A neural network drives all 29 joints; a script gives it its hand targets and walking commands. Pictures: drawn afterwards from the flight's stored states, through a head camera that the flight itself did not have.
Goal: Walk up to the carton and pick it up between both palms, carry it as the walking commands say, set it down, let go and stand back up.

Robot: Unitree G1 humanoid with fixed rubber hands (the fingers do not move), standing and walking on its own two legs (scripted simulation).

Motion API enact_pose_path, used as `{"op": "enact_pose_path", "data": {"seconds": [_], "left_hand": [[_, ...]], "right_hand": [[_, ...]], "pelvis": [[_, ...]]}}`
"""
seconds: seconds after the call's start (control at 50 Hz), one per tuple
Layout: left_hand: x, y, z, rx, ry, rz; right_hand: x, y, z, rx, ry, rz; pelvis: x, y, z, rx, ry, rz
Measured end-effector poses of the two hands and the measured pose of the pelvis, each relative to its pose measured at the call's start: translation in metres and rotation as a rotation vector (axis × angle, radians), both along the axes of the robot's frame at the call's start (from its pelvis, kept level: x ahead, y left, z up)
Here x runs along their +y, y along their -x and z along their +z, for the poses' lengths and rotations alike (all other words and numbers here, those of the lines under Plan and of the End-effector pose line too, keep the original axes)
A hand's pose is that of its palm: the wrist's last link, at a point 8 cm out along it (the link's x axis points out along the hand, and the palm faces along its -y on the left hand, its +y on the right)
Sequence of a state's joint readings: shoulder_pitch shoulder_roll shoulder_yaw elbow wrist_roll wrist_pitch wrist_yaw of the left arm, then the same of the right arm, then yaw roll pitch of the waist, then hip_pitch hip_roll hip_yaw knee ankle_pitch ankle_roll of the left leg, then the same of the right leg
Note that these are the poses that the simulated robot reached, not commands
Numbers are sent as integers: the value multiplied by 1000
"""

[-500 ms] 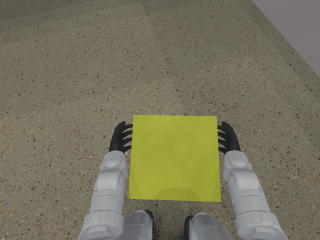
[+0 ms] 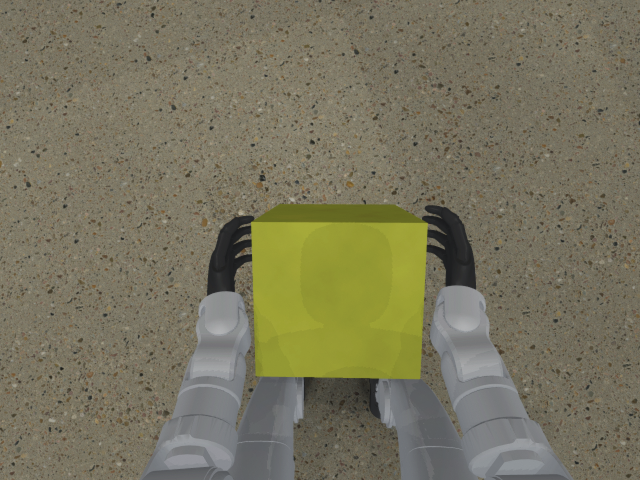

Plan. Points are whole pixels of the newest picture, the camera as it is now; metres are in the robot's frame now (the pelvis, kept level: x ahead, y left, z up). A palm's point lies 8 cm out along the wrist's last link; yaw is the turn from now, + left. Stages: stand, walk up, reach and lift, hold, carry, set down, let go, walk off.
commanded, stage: set down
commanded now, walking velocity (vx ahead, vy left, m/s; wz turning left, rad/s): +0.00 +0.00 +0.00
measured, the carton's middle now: (337, 275) +0.32 +0.02 -0.24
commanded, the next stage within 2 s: none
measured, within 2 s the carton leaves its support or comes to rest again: neither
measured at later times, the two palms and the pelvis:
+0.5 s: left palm (243, 263) +0.33 +0.16 -0.20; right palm (443, 256) +0.35 -0.13 -0.19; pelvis -0.07 +0.00 -0.07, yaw +0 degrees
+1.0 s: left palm (255, 227) +0.40 +0.16 -0.28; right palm (425, 230) +0.40 -0.13 -0.28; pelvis -0.07 +0.01 -0.15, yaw +0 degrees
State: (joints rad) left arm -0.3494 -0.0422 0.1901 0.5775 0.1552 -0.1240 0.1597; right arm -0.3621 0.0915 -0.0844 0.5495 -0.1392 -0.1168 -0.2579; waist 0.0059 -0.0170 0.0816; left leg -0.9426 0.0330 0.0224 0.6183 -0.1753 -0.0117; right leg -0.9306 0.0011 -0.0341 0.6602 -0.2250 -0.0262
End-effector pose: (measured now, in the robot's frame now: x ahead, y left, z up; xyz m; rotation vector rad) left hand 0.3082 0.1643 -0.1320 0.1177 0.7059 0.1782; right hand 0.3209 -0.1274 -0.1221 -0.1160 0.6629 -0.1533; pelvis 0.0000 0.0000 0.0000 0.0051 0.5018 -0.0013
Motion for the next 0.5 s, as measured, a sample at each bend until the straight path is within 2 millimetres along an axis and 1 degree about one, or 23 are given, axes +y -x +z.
{"op": "enact_pose_path", "data": {"seconds": [0.08,0.14,0.2,0.34,0.42,0.5], "left_hand": [[3,-7,-9,-31,-9,13],[2,-10,-16,-52,-1,11],[-1,-15,-21,-76,1,13],[-7,-20,-32,-105,-21,37],[-7,-24,-47,-86,-27,30],[-7,-26,-66,-64,-31,23]], "right_hand": [[4,8,-14,4,4,-6],[3,9,-23,-2,7,-10],[0,4,-29,-27,13,-10],[-3,-20,-34,-98,6,4],[-3,-28,-50,-87,-9,-6],[-4,-27,-70,-65,-14,-12]], "pelvis": [[5,8,-9,59,5,0],[7,18,-16,86,7,-1],[7,29,-23,100,6,-1],[2,52,-43,115,-2,-2],[-1,63,-55,125,-8,-4],[-2,70,-67,145,-12,-6]]}}
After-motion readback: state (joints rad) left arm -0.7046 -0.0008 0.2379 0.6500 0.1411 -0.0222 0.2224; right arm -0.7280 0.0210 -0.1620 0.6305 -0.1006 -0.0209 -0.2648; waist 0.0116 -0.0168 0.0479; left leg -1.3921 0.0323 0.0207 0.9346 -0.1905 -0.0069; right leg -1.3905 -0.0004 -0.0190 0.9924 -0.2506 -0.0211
